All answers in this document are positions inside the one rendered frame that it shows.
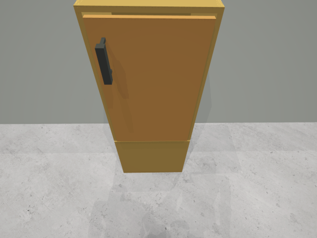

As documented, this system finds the cupboard door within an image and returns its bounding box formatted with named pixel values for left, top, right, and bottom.
left=83, top=15, right=216, bottom=141

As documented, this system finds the handle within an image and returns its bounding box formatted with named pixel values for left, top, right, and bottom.
left=95, top=38, right=113, bottom=85

